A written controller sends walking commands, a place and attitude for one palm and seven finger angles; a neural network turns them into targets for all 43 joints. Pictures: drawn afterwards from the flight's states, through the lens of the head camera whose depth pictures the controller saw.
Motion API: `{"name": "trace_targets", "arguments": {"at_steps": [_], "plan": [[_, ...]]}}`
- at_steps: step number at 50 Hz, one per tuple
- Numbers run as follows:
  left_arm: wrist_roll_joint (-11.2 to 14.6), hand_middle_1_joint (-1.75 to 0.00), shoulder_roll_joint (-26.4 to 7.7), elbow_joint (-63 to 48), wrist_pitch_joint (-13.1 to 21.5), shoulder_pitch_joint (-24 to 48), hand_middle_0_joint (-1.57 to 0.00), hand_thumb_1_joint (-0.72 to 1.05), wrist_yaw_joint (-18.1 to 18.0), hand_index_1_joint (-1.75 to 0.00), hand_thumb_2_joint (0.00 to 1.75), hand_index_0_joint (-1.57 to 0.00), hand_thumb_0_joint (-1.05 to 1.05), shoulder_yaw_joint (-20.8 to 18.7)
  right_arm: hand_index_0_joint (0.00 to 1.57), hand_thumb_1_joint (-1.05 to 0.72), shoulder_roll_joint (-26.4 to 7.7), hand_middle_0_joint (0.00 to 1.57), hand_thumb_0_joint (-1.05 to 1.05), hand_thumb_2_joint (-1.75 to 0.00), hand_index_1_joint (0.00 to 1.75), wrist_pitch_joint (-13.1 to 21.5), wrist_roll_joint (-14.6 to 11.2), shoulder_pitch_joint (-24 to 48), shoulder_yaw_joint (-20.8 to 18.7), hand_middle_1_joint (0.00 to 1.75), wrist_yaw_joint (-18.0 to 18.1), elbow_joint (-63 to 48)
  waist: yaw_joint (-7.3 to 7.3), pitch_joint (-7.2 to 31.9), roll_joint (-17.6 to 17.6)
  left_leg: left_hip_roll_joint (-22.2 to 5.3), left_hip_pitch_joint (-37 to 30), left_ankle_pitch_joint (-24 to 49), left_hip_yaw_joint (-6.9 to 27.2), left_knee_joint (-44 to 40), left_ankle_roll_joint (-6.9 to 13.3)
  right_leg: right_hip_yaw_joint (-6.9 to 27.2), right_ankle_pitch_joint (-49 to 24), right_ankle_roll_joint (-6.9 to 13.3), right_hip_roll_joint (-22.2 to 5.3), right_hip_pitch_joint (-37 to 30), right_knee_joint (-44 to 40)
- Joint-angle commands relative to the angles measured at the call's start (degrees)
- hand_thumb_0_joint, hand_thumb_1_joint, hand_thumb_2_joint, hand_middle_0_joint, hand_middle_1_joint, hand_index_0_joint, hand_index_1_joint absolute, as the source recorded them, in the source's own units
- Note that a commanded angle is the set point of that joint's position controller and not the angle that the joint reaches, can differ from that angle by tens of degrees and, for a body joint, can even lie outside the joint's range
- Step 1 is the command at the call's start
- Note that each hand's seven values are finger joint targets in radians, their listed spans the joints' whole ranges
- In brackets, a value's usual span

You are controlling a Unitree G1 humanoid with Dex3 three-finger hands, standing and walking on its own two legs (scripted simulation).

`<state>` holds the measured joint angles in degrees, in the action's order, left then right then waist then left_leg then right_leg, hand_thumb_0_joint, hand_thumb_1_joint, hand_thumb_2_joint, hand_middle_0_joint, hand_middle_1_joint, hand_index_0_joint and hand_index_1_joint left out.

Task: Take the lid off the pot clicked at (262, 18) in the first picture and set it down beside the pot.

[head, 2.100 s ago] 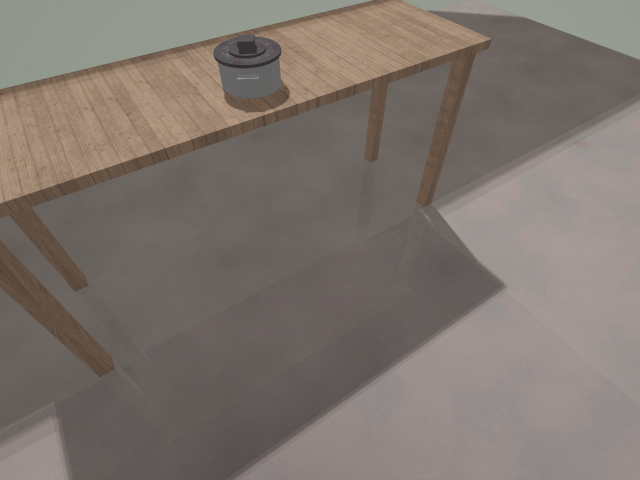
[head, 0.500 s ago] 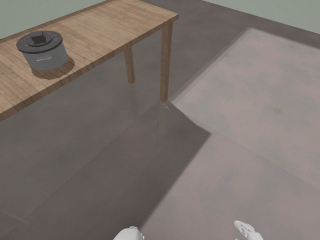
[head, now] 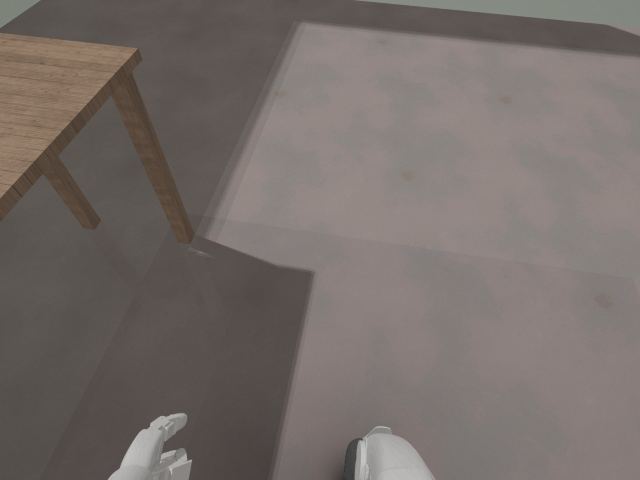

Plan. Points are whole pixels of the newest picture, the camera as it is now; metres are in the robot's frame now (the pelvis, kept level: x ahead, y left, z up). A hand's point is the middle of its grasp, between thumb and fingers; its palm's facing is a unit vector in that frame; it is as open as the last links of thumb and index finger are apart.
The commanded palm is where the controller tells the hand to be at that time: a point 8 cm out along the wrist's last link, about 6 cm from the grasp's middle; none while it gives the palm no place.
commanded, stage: walk to a spot facing it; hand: left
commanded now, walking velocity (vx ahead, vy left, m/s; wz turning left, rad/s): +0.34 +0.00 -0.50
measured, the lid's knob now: out of the picture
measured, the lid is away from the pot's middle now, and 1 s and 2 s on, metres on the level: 0.00 0.00 0.00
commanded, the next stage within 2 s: turn to face it in 0.48 s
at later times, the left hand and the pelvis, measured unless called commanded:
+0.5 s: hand (200, 415) +0.23 +0.18 -0.16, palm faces -0.06 -0.97 -0.24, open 7.3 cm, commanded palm none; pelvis +0.21 -0.02 +0.01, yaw -10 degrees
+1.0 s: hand (240, 282) +0.46 +0.14 -0.16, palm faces -0.07 -0.97 -0.23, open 7.3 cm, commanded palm none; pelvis +0.33 -0.04 +0.00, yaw -5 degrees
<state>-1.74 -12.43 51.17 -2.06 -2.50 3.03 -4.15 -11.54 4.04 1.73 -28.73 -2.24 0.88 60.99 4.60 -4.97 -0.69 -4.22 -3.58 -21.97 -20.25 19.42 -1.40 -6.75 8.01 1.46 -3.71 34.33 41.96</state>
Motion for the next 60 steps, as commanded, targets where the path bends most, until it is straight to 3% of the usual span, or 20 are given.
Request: {"name": "trace_targets", "arguments": {"at_steps": [1,2,3,4,5,8,11,18,24,28,29,30,33,37,44,48,49,51,55,60], "plan": [[-0.15,-0.30,-1.97,-3.93,2.90,-1.30,-0.20,0.90,-0.07,-0.30,0.90,-0.20,0.00,0.13,0.20,-0.90,-8.93,0.20,0.00,-0.90,0.30,0.73,-0.18,-1.69,-1.34,0.30,0.41,-2.76,-4.32,3.47,8.50,-15.43,-2.10,61.16,3.42,9.43,6.14,-4.36,6.71,3.51,5.41,-9.25,-5.62],[-0.38,-0.30,-3.95,-1.75,3.56,-8.47,-0.20,0.90,-0.36,-0.30,0.90,-0.20,0.00,-0.42,0.20,-0.90,-9.54,0.20,0.00,-0.90,0.30,0.54,-0.47,-0.87,-1.46,0.30,0.33,-3.36,-7.63,8.14,8.61,-13.92,1.69,60.50,2.35,20.71,4.32,-4.99,4.91,4.47,6.82,-21.42,-9.97],[-0.49,-0.30,-8.70,0.87,4.31,-17.35,-0.20,0.90,-0.89,-0.30,0.90,-0.20,0.00,-1.66,0.20,-0.90,-8.65,0.20,0.00,-0.90,0.30,0.36,-1.31,-0.34,-1.02,0.30,-0.38,-4.36,-11.83,14.95,3.40,-12.68,16.88,45.73,1.67,36.24,1.94,2.11,0.14,7.45,0.76,-42.29,-11.31],[0.27,-0.30,-15.72,2.01,4.82,-23.95,-0.20,0.90,-1.87,-0.30,0.90,-0.20,0.00,-3.25,0.20,-0.90,-4.21,0.20,0.00,-0.90,0.30,0.56,-2.18,-1.85,-0.48,0.30,-0.27,-6.59,-12.21,24.11,-8.09,-2.20,37.94,-8.73,4.17,57.69,-1.90,34.26,-10.10,16.01,-19.72,-59.37,-14.32],[1.73,-0.30,-17.18,2.19,4.02,-24.33,-0.20,0.90,-2.55,-0.30,0.90,-0.20,0.00,-3.52,0.20,-0.90,-5.68,0.20,0.00,-0.90,0.30,0.76,-1.92,4.49,-0.82,0.30,0.51,-8.33,-12.96,20.95,-3.41,-2.23,42.79,-11.31,13.94,64.67,-0.48,38.02,-16.17,18.57,-22.62,-54.26,-19.71],[1.53,-0.30,-9.90,-0.06,4.51,-12.66,-0.20,0.90,-3.16,-0.30,0.90,-0.20,0.00,-1.42,0.20,-0.90,-4.90,0.20,0.00,-0.90,0.30,-0.81,-0.59,7.41,-1.20,0.30,0.15,-7.20,-6.24,6.45,0.05,-7.66,38.82,1.83,18.97,59.18,-0.95,23.33,-4.11,12.22,-14.92,-27.36,-26.06],[0.66,-0.30,-7.44,0.41,5.62,-10.13,-0.20,0.90,-3.42,-0.30,0.90,-0.20,0.00,-0.98,0.20,-0.90,-2.40,0.20,0.00,-0.90,0.30,-2.45,-0.06,2.83,-1.18,0.30,-0.14,-5.06,-1.95,5.97,-1.60,-6.96,33.13,4.24,17.78,49.88,-1.79,16.07,-4.70,10.34,-9.80,-18.59,-27.94],[0.63,-0.30,-6.02,3.04,6.45,-16.49,-0.20,0.90,-3.12,-0.30,0.90,-0.20,0.00,-1.02,0.20,-0.90,-1.87,0.20,0.00,-0.90,0.30,-2.19,0.07,15.42,-1.54,0.30,-1.49,-9.09,-5.04,3.29,-5.34,-5.05,38.67,10.52,17.68,34.81,-2.30,18.18,0.72,10.60,-7.62,-22.48,-29.53],[0.59,-0.30,-7.17,4.82,6.27,-21.12,-0.20,0.90,-3.52,-0.30,0.90,-0.20,0.00,-0.67,0.20,-0.90,-2.42,0.20,0.00,-0.90,0.30,-1.31,-0.47,25.34,-0.95,0.30,-1.86,-12.17,-7.47,2.32,-5.51,-1.23,34.17,7.74,16.32,22.04,-1.19,20.34,-13.57,9.81,-8.61,-29.08,-25.73],[1.11,-0.30,-7.48,4.40,5.61,-19.10,-0.20,0.90,-3.42,-0.30,0.90,-0.20,0.00,-1.15,0.20,-0.90,-5.41,0.20,0.00,-0.90,0.30,-0.19,-0.47,15.40,-1.40,0.30,-0.24,-9.08,-2.03,6.64,-2.84,1.07,9.13,13.54,14.59,5.85,0.67,17.12,-22.73,5.62,-3.39,-21.60,-10.11],[1.63,-0.30,-4.99,4.13,5.57,-20.53,-0.20,0.90,-3.13,-0.30,0.90,-0.20,0.00,-0.80,0.20,-0.90,-10.89,0.20,0.00,-0.90,0.30,0.32,0.21,7.86,-2.43,0.30,0.43,-7.03,0.50,12.71,6.17,-10.60,-5.91,21.56,27.08,4.77,4.81,12.72,-9.24,2.38,2.21,-10.80,3.18],[1.62,-0.30,-2.73,3.77,5.99,-21.24,-0.20,0.90,-2.95,-0.30,0.90,-0.20,0.00,0.09,0.20,-0.90,-15.29,0.20,0.00,-0.90,0.30,-0.19,-0.09,2.01,-3.08,0.30,0.24,-5.98,1.03,15.94,17.58,-24.51,-11.25,36.51,40.08,2.57,11.61,5.51,24.52,-0.06,6.23,-1.92,20.61],[0.65,-0.30,-2.36,6.15,4.99,-18.73,-0.20,0.90,-3.43,-0.30,0.90,-0.20,0.00,0.14,0.20,-0.90,-7.65,0.20,0.00,-0.90,0.30,-0.50,-0.52,10.27,-0.56,0.30,0.70,-6.71,-2.16,4.60,8.08,-19.08,7.47,32.65,34.16,-2.46,13.60,7.93,20.65,-1.44,0.37,-0.48,28.12],[0.58,-0.30,0.57,7.88,3.07,-21.69,-0.20,0.90,-3.37,-0.30,0.90,-0.20,0.00,1.31,0.20,-0.90,-4.85,0.20,0.00,-0.90,0.30,-0.30,-1.16,14.74,0.34,0.30,0.64,-5.55,-6.43,5.60,10.97,-9.66,16.50,39.62,22.30,-2.67,10.14,4.23,14.03,-3.54,-0.71,-11.57,14.44],[0.88,-0.30,-0.35,2.50,1.75,-11.65,-0.20,0.90,-4.29,-0.30,0.90,-0.20,0.00,0.15,0.20,-0.90,-7.90,0.20,0.00,-0.90,0.30,-2.85,-0.48,11.93,-2.15,0.30,0.41,-5.20,-4.11,5.70,10.80,-9.53,16.28,32.99,30.56,-0.39,11.50,3.41,13.78,-4.84,1.32,-12.23,3.28],[1.37,-0.30,-1.57,1.37,2.37,-13.11,-0.20,0.90,-4.49,-0.30,0.90,-0.20,0.00,-0.44,0.20,-0.90,-8.98,0.20,0.00,-0.90,0.30,-3.97,-0.61,13.59,-3.06,0.30,0.26,-6.22,-6.25,7.48,9.13,-7.10,19.38,29.96,33.02,5.60,8.91,3.17,6.65,-4.49,2.52,-22.14,-12.29],[1.28,-0.30,-3.52,1.49,2.94,-14.57,-0.20,0.90,-4.75,-0.30,0.90,-0.20,0.00,-0.83,0.20,-0.90,-7.92,0.20,0.00,-0.90,0.30,-3.96,-1.03,13.43,-3.06,0.30,0.00,-6.69,-7.03,8.58,5.06,-4.38,23.95,24.33,31.49,9.76,6.12,5.70,0.25,-3.98,-0.46,-29.91,-19.66],[0.52,-0.30,-12.65,0.83,3.27,-17.70,-0.20,0.90,-5.29,-0.30,0.90,-0.20,0.00,-2.18,0.20,-0.90,-3.81,0.20,0.00,-0.90,0.30,-4.29,-1.13,12.36,-2.84,0.30,-0.31,-9.32,-7.74,10.61,-15.17,5.56,37.71,-13.17,19.20,32.98,-0.59,22.94,-17.15,5.90,-25.35,-36.39,-24.14],[0.86,-0.30,-6.14,-2.33,3.05,-7.77,-0.20,0.90,-5.56,-0.30,0.90,-0.20,0.00,-0.53,0.20,-0.90,-4.15,0.20,0.00,-0.90,0.30,-6.38,-0.54,11.86,-3.47,0.30,-1.39,-6.95,-3.41,3.43,-7.54,0.34,37.59,-2.62,20.28,50.54,-1.75,9.22,-11.58,5.47,-16.84,-24.16,-24.12],[0.40,-0.30,-7.42,-1.89,3.07,-11.56,-0.20,0.90,-5.55,-0.30,0.90,-0.20,0.00,-0.75,0.20,-0.90,-3.69,0.20,0.00,-0.90,0.30,-6.93,-0.67,16.62,-3.09,0.30,-1.94,-9.07,-5.44,4.12,-8.53,0.36,36.21,-2.49,17.12,42.79,-3.06,3.36,-18.51,6.06,-16.88,-28.43,-22.02]]}}
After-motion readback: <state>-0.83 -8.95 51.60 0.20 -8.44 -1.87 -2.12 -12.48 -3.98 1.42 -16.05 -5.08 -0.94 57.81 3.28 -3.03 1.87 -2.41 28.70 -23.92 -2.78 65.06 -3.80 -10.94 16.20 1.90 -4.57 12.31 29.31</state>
